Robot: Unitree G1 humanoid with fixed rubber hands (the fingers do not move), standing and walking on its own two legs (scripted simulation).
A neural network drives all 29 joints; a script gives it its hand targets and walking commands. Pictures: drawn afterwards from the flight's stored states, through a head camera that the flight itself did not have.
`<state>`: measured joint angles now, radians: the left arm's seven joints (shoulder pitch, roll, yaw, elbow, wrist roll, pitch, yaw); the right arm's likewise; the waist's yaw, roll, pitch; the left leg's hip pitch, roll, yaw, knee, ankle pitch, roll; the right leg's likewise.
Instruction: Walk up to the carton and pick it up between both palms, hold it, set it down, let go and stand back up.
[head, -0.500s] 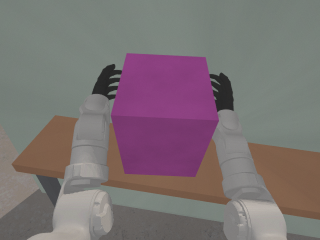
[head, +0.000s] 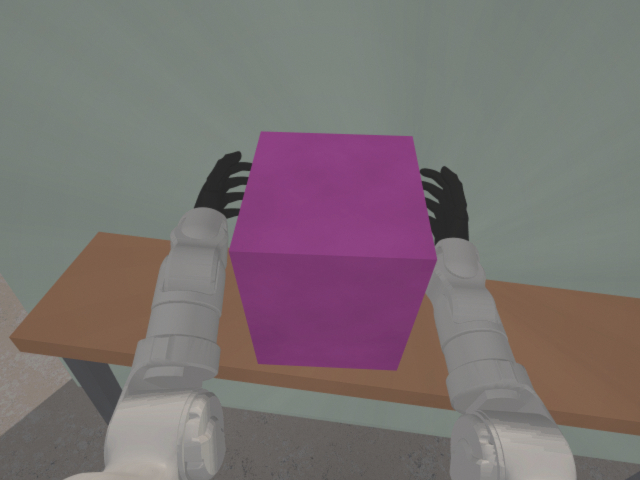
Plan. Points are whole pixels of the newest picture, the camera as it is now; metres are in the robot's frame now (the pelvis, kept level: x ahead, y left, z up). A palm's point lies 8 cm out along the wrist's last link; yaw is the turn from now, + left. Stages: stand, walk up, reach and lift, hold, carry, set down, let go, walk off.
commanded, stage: set down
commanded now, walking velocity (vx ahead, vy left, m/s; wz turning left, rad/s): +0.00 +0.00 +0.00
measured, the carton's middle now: (331, 255) +0.39 -0.04 +0.11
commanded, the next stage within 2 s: none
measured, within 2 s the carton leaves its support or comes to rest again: rests again in 1.12 s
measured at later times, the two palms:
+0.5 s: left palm (221, 231) +0.40 +0.10 +0.15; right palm (446, 255) +0.35 -0.19 +0.15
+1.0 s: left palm (224, 245) +0.40 +0.10 +0.13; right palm (444, 267) +0.35 -0.19 +0.13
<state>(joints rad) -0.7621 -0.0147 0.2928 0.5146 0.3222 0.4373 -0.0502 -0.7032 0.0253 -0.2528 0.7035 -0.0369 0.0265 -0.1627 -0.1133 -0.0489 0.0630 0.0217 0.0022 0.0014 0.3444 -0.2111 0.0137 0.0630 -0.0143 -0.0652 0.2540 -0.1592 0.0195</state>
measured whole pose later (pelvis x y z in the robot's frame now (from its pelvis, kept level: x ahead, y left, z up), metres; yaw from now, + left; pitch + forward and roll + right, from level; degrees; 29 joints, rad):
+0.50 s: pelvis +0.00 +0.00 +0.00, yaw -1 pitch -9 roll -1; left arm -0.80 -0.05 0.42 0.69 0.42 0.38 -0.08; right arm -0.70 0.07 -0.40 0.80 -0.17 0.03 -0.11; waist -0.10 -0.07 0.06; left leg 0.05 0.00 0.03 0.30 -0.19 0.02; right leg 0.07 -0.02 -0.05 0.24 -0.15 0.02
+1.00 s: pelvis +0.00 +0.00 +0.00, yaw -1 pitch -6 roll -1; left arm -0.71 -0.06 0.36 0.63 0.33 0.25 -0.07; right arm -0.61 0.12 -0.39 0.67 -0.18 -0.06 -0.13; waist -0.10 -0.06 0.08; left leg -0.01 0.00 0.04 0.31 -0.19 0.02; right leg 0.00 -0.02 -0.06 0.26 -0.15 0.02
